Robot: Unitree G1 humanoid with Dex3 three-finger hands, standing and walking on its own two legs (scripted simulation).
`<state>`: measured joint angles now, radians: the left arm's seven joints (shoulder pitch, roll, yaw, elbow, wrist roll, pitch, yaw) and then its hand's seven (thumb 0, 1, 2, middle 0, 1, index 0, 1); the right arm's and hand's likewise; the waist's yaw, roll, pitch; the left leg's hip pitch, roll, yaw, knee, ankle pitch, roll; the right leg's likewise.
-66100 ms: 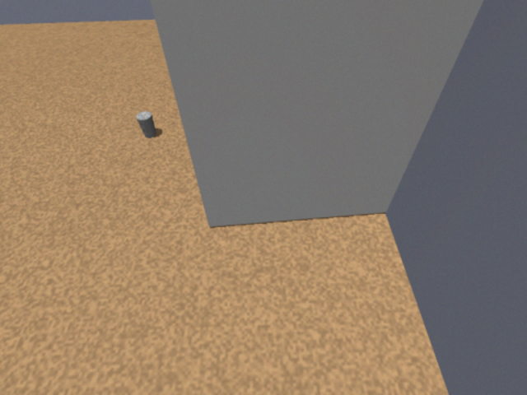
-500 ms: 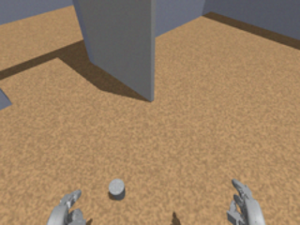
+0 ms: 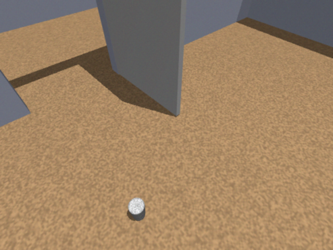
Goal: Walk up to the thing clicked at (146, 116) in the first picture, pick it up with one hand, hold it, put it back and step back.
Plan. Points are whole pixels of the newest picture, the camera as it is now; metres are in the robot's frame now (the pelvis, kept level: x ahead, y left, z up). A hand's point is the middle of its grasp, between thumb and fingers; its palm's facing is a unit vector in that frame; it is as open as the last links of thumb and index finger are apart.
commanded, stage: stand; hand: left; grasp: from above
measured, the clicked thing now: (137, 210) +0.44 +0.19 -0.69
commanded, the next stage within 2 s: none
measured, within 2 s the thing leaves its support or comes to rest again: neither
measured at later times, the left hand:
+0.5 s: hand out of the picture +0.04 +0.24 -0.14, palm faces +0.05 -0.94 -0.34, open 7.3 cm
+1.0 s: hand out of the picture +0.06 +0.23 -0.14, palm faces +0.03 -0.94 -0.33, open 7.3 cm
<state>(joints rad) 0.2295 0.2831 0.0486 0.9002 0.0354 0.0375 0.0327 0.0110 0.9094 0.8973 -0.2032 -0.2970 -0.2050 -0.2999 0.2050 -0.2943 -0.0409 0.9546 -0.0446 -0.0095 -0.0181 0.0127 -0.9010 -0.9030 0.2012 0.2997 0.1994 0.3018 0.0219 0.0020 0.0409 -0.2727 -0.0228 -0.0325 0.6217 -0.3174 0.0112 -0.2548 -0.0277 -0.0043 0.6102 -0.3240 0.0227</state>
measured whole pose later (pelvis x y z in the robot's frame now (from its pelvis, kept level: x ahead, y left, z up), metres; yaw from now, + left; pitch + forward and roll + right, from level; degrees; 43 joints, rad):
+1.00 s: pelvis +0.00 -0.01 +0.02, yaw +0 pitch -3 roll +0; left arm 0.12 0.30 0.03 1.16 0.02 0.00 0.01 0.01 0.91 0.90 -0.21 -0.30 -0.21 -0.30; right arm 0.13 -0.32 -0.01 1.14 -0.02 0.00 -0.01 0.01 -0.90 -0.90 0.20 0.30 0.20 0.30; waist 0.01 0.02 0.07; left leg -0.10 0.00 -0.04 0.33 -0.17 -0.01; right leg -0.09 -0.01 -0.01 0.33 -0.19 0.01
